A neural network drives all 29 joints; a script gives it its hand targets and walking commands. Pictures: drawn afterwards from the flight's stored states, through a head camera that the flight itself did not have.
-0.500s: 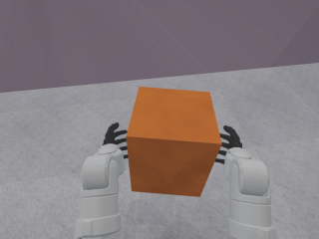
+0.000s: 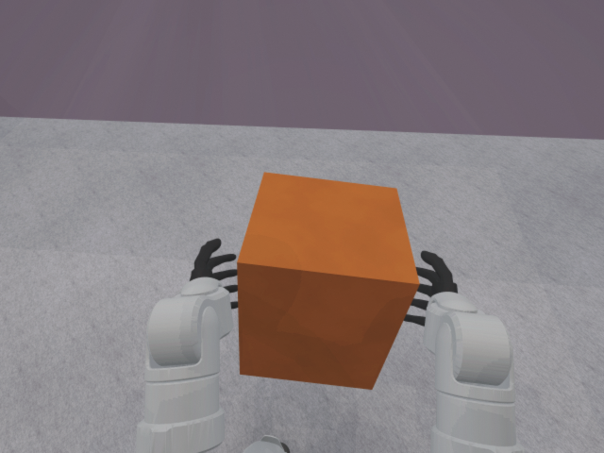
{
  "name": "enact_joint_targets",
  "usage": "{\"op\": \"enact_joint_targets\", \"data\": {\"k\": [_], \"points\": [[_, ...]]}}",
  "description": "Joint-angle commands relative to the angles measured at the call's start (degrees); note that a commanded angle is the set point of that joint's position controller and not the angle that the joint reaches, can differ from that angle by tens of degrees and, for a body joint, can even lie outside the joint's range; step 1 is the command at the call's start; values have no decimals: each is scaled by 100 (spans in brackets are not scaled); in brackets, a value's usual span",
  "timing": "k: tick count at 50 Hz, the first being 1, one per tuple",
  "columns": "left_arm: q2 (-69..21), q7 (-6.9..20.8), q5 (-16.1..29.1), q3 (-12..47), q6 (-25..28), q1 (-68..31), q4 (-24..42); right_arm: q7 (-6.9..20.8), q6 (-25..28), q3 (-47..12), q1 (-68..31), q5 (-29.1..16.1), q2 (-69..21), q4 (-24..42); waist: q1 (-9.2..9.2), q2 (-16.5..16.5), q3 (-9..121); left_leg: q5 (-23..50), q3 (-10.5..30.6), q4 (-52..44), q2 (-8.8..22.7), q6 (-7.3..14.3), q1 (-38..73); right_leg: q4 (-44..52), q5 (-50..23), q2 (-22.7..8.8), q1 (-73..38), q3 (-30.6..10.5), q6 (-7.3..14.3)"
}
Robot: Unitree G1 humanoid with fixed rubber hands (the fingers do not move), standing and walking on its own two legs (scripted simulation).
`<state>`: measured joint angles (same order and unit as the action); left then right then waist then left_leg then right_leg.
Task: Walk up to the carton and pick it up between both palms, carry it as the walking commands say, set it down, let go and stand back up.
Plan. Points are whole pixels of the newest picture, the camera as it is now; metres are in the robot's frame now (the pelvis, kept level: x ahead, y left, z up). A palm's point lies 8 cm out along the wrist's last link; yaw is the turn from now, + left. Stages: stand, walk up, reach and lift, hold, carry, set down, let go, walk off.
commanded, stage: carry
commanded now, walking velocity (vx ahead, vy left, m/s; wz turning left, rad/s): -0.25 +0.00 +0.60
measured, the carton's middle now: (318, 281) +0.38 +0.00 -0.01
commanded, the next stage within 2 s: none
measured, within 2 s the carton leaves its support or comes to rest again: neither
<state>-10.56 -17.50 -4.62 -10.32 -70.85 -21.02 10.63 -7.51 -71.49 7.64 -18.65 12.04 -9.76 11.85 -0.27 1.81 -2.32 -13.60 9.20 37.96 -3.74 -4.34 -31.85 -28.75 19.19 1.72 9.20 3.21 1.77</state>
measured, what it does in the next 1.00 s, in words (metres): walks backwards, turning left: left foot, then right foot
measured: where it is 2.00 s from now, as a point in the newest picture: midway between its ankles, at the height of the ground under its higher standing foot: outside the picture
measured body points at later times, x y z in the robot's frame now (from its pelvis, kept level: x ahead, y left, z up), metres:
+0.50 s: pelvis -0.16 -0.01 -0.01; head -0.13 +0.02 +0.44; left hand +0.09 +0.22 +0.05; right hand +0.17 -0.06 +0.06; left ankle -0.07 +0.13 -0.73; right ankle -0.13 -0.13 -0.67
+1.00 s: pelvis -0.33 -0.10 +0.00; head -0.30 -0.10 +0.45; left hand -0.12 +0.18 +0.08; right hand +0.02 -0.08 +0.08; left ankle -0.40 +0.02 -0.68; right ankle -0.21 -0.15 -0.73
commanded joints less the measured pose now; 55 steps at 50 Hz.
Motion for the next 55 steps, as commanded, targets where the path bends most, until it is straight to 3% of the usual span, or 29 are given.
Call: {"op": "enact_joint_targets", "data": {"k": [1, 2, 7, 8, 12, 14, 15, 16, 17, 18, 20, 22, 24, 27, 30, 32, 33, 34, 35, 36, 37, 41, 44, 46, 49, 51, 53, 54, 55], "points": [[-5797, 2795, 2336, 3899, 12, -2943, 338, 1652, 211, -4213, -3692, -3180, -5987, 704, -36, -583, 2096, -1169, -618, 3481, 247, 127, -556, 507, -3756, -2517, -130, -579, 781], [-5727, 2808, 2337, 3834, -29, -3153, 332, 1591, 195, -4217, -3575, -3176, -6115, 416, -73, -736, 2097, -1079, -642, 3521, 236, 105, -768, 209, -4132, -2199, -433, -365, 478], [-5537, 2800, 2232, 3530, -52, -2789, 16, 1456, 143, -4174, -3736, -3218, -5911, 460, 4, -1583, 2700, -775, -1240, 2097, 167, -75, -982, -621, -6002, -1870, -2063, 86, 433], [-5651, 2801, 2268, 3616, -53, -2891, -28, 1480, 93, -4010, -3425, -3101, -5878, 198, 57, -1157, 2839, -712, -1357, 1520, 174, -71, -840, -806, -5905, -1957, -2084, 58, 498], [-5478, 2772, 2227, 3629, -29, -2787, 72, 1546, 65, -4021, -3146, -3115, -5943, -52, 27, -1735, 2865, -321, -1393, -44, 298, 80, 342, -919, -4645, -2191, -1185, 66, 432], [-5675, 2704, 2377, 3821, 45, -3219, 352, 1590, 142, -3920, -3436, -3232, -5980, 132, -60, -955, 2899, 946, -1148, -1645, 215, 119, 1030, -1430, -3977, -1869, -768, 274, 144], [-5655, 2651, 2354, 3904, 18, -3193, 474, 1653, 119, -3882, -3210, -3222, -5990, 42, -77, -164, 2989, 2490, -299, -1820, 785, 251, 1788, -1798, -1983, -1542, 124, 284, -108], [-5792, 2648, 2280, 3852, 4, -2854, 154, 1666, 133, -3943, -3285, -3171, -6010, 143, -1, 735, 3195, 4894, 1425, -1292, 1668, 599, 2682, -2352, 897, -949, 1426, 198, -344], [-5850, 2596, 2347, 4048, 47, -2914, 374, 1683, 131, -3760, -2670, -3022, -5890, -69, -11, 1685, 3383, 5964, 2657, -1032, 2201, 998, 3153, -3045, 1972, -306, 2299, -240, -441], [-6037, 2597, 2449, 4256, 90, -3197, 656, 1740, 199, -3744, -2849, -3055, -5940, 168, -69, 1448, 3359, 5347, 2718, -1228, 2247, 1223, 3019, -3441, 1957, -179, 2419, -588, -423], [-6264, 2606, 2461, 4281, 112, -3035, 428, 1790, 198, -3818, -2947, -3048, -5826, 517, 8, 526, 2964, 2501, 1936, -1588, 1598, 841, 2461, -3924, 970, -270, 2451, -692, -418], [-6176, 2582, 2514, 4353, 119, -3351, 543, 1815, 287, -3739, -3184, -3089, -5699, 756, -23, 1003, 2949, 1185, 1873, -1881, 1334, 669, 2172, -3683, 674, -133, 2270, -593, -401], [-6141, 2562, 2576, 4288, 142, -3120, 663, 1774, 249, -3819, -3100, -3102, -5725, 824, -47, 573, 2823, 688, 1737, -2148, 1205, 595, 1830, -3190, 711, 113, 1729, -343, -390], [-5958, 2571, 2519, 4331, 89, -3056, 581, 1786, 229, -3749, -2889, -2974, -5614, 592, -80, 1384, 2532, 128, 1832, -2599, 1098, 431, 1334, -1981, 1097, 407, 977, 25, -402], [-5930, 2628, 2422, 4200, 63, -2774, 193, 1773, 192, -3623, -2857, -2819, -5534, 362, -41, 1858, 2687, -1034, 1615, -3298, 729, -218, 721, -338, 1334, 619, -678, 408, -211], [-5891, 2711, 2562, 4179, 70, -3039, 354, 1707, 232, -3790, -2972, -2861, -5558, 526, 23, 898, 2573, -1136, 770, -2566, 147, -542, -246, 1334, 917, 145, -2154, 449, -207], [-5879, 2738, 2527, 4120, 69, -2941, 148, 1673, 206, -3791, -2724, -2814, -5515, 372, -85, -744, 2451, -830, 239, -767, -28, -140, -98, 1560, 888, -1476, -1500, -1134, -73], [-5842, 2788, 2391, 3948, 124, -2896, 193, 1667, 208, -3996, -3179, -2896, -5751, 423, -27, -2304, 2037, -1771, -973, 1645, -457, -275, -855, 1458, -864, -3411, -322, -2216, 849], [-5779, 2799, 2377, 3820, 61, -2888, 139, 1623, 193, -4128, -3550, -3005, -5843, 601, -44, -1730, 2024, -1523, -864, 2785, 270, -136, -871, 1197, -1824, -3478, -4, -1506, 1053], [-5838, 2836, 2413, 3831, -10, -2736, 79, 1558, 242, -4125, -3593, -3021, -5790, 760, -79, -906, 2063, -1292, -621, 3141, 293, 91, -768, 871, -2861, -3001, 3, -884, 738], [-5834, 2869, 2480, 3845, 36, -3182, 328, 1576, 270, -4261, -3734, -3146, -5972, 691, -44, -765, 2223, -953, -711, 3704, 224, 110, -596, 496, -3565, -2493, -156, -197, 662], [-5567, 2870, 2213, 3704, -20, -2702, -182, 1546, 232, -4067, -3592, -3043, -5835, 176, -28, -1130, 2318, -903, -924, 3591, 235, -54, -680, 140, -3642, -2148, -794, 107, 485], [-5612, 2867, 2103, 3411, -64, -2359, -623, 1410, 150, -4174, -3639, -3094, -5763, 373, 18, -1742, 2882, -1081, -1170, 2163, 292, -64, -758, -465, -5265, -2221, -1913, 174, 469], [-5607, 2798, 2133, 3574, 32, -2540, -300, 1499, 133, -4022, -3442, -3160, -5814, 66, 61, -1126, 2897, -1215, -1211, 1731, 304, -69, -508, -515, -4851, -2415, -1579, 75, 611], [-5572, 2783, 2266, 3701, 70, -2915, -62, 1548, 147, -4042, -3210, -3187, -5954, 14, 10, -1654, 3037, -1169, -1264, 666, 376, 43, 434, -374, -3393, -2533, -980, 130, 437], [-5585, 2747, 2235, 3797, 31, -2824, -97, 1563, 133, -3926, -3050, -3130, -5895, -60, -40, -1436, 3221, -859, -1178, -139, 358, 123, 1133, -492, -1767, -2528, -390, 269, 212], [-5701, 2758, 2347, 3897, 32, -2933, -112, 1621, 193, -3882, -3001, -3076, -5882, 18, -125, 214, 2599, 238, 499, -1494, 999, 469, 1729, -1448, 541, -1702, 1342, 694, -222], [-5944, 2740, 2291, 3906, 34, -2900, -284, 1659, 207, -3861, -3441, -3035, -5847, 245, 2, 1372, 2536, 1971, 2794, -1825, 2253, 876, 1851, -2597, 1621, -950, 2305, 617, -476], [-6142, 2700, 2279, 3989, 160, -3093, 24, 1731, 210, -3806, -3139, -3040, -5994, 41, -19, 1598, 2286, 2689, 3510, -1765, 2249, 1092, 1851, -3172, 1788, -384, 2857, -288, -568]]}}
